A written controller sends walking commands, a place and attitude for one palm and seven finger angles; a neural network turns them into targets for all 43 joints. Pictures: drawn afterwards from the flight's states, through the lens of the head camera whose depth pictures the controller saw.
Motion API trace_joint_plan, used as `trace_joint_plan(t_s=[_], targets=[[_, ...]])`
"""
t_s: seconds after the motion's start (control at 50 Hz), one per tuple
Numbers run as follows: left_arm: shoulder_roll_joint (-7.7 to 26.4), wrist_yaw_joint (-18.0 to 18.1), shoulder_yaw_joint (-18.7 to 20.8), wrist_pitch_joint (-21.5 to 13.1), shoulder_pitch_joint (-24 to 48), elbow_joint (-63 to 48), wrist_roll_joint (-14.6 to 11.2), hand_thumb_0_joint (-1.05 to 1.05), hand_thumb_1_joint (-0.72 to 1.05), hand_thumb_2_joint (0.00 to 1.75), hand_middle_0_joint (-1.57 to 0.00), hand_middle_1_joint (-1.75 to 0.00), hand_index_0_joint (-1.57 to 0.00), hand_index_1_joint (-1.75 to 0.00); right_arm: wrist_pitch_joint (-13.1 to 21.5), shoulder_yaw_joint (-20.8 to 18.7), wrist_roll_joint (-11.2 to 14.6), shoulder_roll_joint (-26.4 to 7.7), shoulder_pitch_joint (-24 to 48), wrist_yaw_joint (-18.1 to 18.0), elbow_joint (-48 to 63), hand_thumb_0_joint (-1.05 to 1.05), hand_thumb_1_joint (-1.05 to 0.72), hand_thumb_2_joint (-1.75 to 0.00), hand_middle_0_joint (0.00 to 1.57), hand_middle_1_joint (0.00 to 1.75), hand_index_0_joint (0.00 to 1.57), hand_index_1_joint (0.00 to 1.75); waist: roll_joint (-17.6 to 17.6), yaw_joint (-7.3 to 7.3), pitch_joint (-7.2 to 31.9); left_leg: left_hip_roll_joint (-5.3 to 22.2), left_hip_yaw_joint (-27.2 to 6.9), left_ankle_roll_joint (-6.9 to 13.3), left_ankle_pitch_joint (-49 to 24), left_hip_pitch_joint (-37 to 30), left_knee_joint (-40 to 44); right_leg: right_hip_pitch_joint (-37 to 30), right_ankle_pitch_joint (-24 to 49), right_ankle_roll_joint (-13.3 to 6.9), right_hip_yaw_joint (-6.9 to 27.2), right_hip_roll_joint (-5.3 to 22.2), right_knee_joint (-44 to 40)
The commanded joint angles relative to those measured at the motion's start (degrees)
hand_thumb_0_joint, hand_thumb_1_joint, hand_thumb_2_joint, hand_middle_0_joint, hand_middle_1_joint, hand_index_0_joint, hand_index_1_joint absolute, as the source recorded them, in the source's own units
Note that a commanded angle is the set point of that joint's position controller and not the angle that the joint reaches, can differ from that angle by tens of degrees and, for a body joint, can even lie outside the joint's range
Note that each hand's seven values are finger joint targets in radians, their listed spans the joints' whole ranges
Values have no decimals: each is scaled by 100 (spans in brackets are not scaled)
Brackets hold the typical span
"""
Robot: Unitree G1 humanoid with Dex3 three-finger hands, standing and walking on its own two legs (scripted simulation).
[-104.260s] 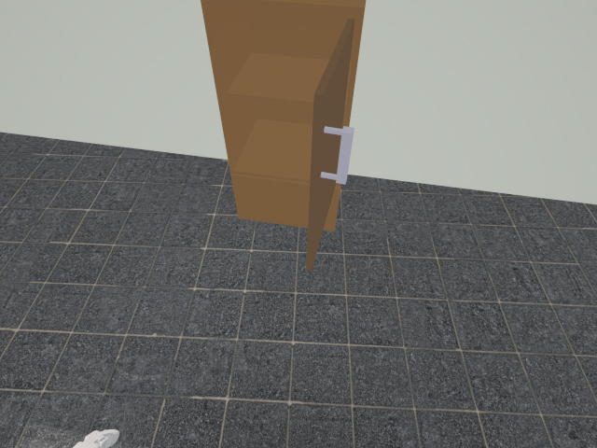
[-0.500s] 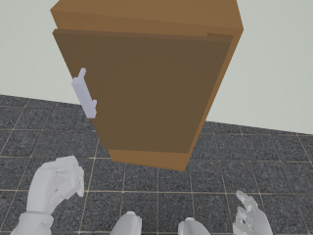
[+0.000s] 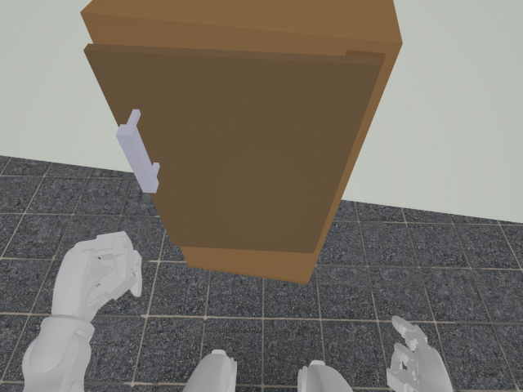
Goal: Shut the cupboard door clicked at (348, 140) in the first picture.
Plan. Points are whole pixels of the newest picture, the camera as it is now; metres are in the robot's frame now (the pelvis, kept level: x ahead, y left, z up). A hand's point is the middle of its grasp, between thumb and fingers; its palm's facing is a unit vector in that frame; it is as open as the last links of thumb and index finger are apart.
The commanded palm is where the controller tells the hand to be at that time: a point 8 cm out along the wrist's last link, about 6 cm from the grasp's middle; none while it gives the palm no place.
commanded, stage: bring the fist close to the handle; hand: left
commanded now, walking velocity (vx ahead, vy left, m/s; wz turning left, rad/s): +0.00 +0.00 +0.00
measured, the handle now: (143, 152) +0.48 +0.24 +0.06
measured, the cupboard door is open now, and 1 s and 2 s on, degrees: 5 5 0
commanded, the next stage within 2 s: push the door shut along its arc in 1.10 s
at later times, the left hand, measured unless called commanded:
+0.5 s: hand (143, 226) +0.34 +0.20 +0.06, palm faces +0.00 -1.00 -0.02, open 3.1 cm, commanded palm +0.32 +0.25 +0.06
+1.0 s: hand (149, 205) +0.38 +0.20 +0.06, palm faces +0.02 -1.00 -0.02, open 3.1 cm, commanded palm +0.35 +0.26 +0.06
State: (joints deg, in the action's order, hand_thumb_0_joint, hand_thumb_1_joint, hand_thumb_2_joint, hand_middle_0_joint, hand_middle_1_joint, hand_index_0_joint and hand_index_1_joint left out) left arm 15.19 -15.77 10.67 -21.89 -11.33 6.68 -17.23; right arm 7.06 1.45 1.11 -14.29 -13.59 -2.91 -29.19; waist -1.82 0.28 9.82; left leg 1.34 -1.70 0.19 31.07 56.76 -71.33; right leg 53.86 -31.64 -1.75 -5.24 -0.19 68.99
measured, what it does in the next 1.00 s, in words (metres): stands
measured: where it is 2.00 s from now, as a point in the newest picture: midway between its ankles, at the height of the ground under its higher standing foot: outside the picture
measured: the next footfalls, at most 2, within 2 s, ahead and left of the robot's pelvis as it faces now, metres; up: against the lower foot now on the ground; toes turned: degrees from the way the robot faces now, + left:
none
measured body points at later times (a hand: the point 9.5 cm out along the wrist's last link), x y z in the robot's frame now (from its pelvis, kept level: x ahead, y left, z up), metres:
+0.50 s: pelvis +0.00 +0.01 +0.01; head +0.07 +0.02 +0.45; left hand +0.33 +0.25 +0.06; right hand +0.14 -0.24 -0.09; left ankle +0.03 +0.11 -0.63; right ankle +0.02 -0.11 -0.63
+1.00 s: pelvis +0.00 +0.01 +0.02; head +0.09 +0.02 +0.46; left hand +0.37 +0.26 +0.06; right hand +0.10 -0.25 -0.09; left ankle +0.03 +0.11 -0.63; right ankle +0.02 -0.11 -0.63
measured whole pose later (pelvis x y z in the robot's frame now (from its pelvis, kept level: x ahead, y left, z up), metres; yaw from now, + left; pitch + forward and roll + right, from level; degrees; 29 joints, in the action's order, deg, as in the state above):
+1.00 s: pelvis +0.00 +0.01 +0.02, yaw -1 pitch +18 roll -1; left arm 16.6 -13.7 15.5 -25.9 15.9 35.8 -13.2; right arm 2.1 0.6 1.0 -14.9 -16.9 -1.2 -34.1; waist -1.0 3.1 8.5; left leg 1.2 1.0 1.3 28.7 55.2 -65.7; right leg 53.5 -28.7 -0.6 -2.5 -0.1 64.1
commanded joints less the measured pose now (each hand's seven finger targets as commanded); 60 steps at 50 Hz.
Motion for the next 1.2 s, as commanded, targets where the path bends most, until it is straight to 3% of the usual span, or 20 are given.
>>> trace_joint_plan(t_s=[0.0,0.02,0.06,0.12,0.16,0.2,0.32,0.48,0.54,0.56,0.62,0.66,0.72,0.78,0.88,0.94,0.98,1.02,1.06,1.18], targets=[[771,-23,433,-288,998,-901,-87,0,90,90,-130,-150,-130,-150,286,-354,35,-773,119,-61,799,0,-90,-90,20,30,20,30,-82,63,1321,-139,-33,119,-1208,-871,1105,-1125,1096,27,546,-86,-1259],[913,9,600,-297,967,-873,-96,0,90,90,-130,-150,-130,-150,278,-371,34,-793,74,-63,786,0,-90,-90,20,30,20,30,-4,27,1412,-130,-56,124,-1320,-911,1132,-1206,1213,14,508,-107,-1222],[766,39,423,-303,1225,-769,-43,0,90,90,-130,-150,-130,-150,260,-360,35,-787,91,-40,768,0,-90,-90,20,30,20,30,-74,88,1348,-130,-42,117,-1261,-977,1192,-1103,1201,29,472,-92,-1237],[884,126,514,-349,1527,-540,15,0,90,90,-130,-150,-130,-150,238,-370,24,-825,46,-31,710,0,-90,-90,20,30,20,30,-88,82,1286,-124,-86,104,-1256,-1020,1274,-1058,1192,-1,412,-113,-1219],[695,159,332,-375,1624,-416,68,0,90,90,-130,-150,-130,-150,220,-369,18,-809,51,-7,696,0,-90,-90,20,30,20,30,-125,99,1312,-122,-79,96,-1248,-1142,1335,-996,1216,5,368,-101,-1217],[864,209,506,-422,1894,-276,96,0,90,90,-130,-150,-130,-150,191,-387,9,-846,26,-7,628,0,-90,-90,20,30,20,30,-107,94,1341,-105,-101,77,-1241,-1160,1368,-962,1206,-3,352,-106,-1203],[828,276,411,-518,2444,-11,179,0,90,90,-130,-150,-130,-150,136,-406,1,-874,-38,17,562,0,-90,-90,20,30,20,30,-219,115,1575,-94,-135,68,-1460,-1405,1430,-941,1384,-21,302,-121,-1149],[1024,320,554,-537,3745,995,299,0,90,90,-130,-150,-130,-150,14,-385,5,-907,-133,3,301,0,-90,-90,20,30,20,30,-90,251,1463,-66,-152,52,-1193,-1351,1452,-766,1204,-3,329,-108,-1232],[1188,269,664,-573,3995,1244,336,0,90,90,-130,-150,-130,-150,-22,-393,4,-934,-182,-5,279,0,-90,-90,20,30,20,30,-161,207,1730,-64,-138,47,-1424,-1458,1424,-856,1406,-18,345,-104,-1184],[1051,247,515,-578,4241,1318,337,0,90,90,-130,-150,-130,-150,-29,-379,6,-915,-195,7,258,0,-90,-90,20,30,20,30,-219,274,1696,-67,-139,45,-1404,-1483,1424,-796,1397,-6,336,-98,-1199],[1294,223,706,-609,4542,1624,360,0,90,90,-130,-150,-130,-150,-67,-394,4,-955,-301,3,194,0,-90,-90,20,30,20,30,-190,253,1846,-62,-150,50,-1550,-1503,1385,-848,1506,-18,352,-118,-1173],[1122,204,583,-598,4689,1774,357,0,90,90,-130,-150,-130,-150,-87,-402,2,-935,-338,31,159,0,-90,-90,20,30,20,30,-259,299,1929,-51,-137,37,-1725,-1645,1370,-799,1679,-5,336,-103,-1166],[1408,152,922,-591,4282,2095,309,0,90,90,-130,-150,-130,-150,-155,-414,4,-963,-419,63,194,0,-90,-90,20,30,20,30,-19,140,1983,-89,-71,63,-1816,-1386,1364,-1161,1843,-11,388,-118,-1199],[1205,91,785,-638,3978,1783,283,0,90,90,-130,-150,-130,-150,-216,-439,27,-902,-406,127,289,0,-90,-90,20,30,20,30,-134,87,2122,-70,-5,46,-2147,-1580,1426,-1310,2174,-1,376,-106,-1183],[1161,197,717,-734,4356,1679,305,0,90,90,-130,-150,-130,-150,-260,-454,22,-910,-403,118,212,0,-90,-90,20,30,20,30,-22,276,1783,-61,-13,80,-1738,-1435,1428,-1075,1843,38,392,-113,-1264],[1427,224,965,-865,4371,1687,312,0,90,90,-130,-150,-130,-150,-257,-451,-3,-923,-371,78,194,0,-90,-90,20,30,20,30,19,230,1877,-95,20,108,-1649,-1311,1379,-1226,1811,36,474,-102,-1265],[1374,170,935,-921,4259,1717,306,0,90,90,-130,-150,-130,-150,-263,-444,2,-895,-347,78,196,0,-90,-90,20,30,20,30,-83,183,1895,-98,31,90,-1710,-1358,1405,-1272,1868,21,465,-104,-1252],[1367,117,863,-951,4380,1603,299,0,90,90,-130,-150,-130,-150,-251,-454,4,-913,-365,63,191,0,-90,-90,20,30,20,30,-253,241,1979,-82,-10,89,-1812,-1519,1378,-1157,1906,10,443,-126,-1216],[1261,67,750,-903,4489,1772,291,0,90,90,-130,-150,-130,-150,-258,-439,10,-899,-346,53,127,0,-90,-90,20,30,20,30,-123,322,1858,-73,-7,95,-1686,-1452,1368,-1100,1841,37,451,-111,-1267],[1206,15,746,-778,4334,1836,229,0,90,90,-130,-150,-130,-150,-242,-443,32,-913,-325,52,165,0,-90,-90,20,30,20,30,-180,223,1919,-70,-50,70,-1689,-1588,1435,-1058,1774,15,402,-109,-1280]])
